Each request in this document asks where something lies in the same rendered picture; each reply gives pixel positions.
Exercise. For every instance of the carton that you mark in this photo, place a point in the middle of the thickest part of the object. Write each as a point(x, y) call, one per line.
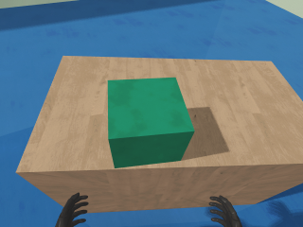
point(148, 121)

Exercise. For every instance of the pedestal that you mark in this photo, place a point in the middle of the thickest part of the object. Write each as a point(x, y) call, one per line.
point(247, 144)

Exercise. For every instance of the right robot hand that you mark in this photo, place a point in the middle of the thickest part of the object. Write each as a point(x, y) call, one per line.
point(228, 213)

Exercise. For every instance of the left robot hand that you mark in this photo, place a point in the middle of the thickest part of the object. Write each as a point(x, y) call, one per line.
point(67, 215)

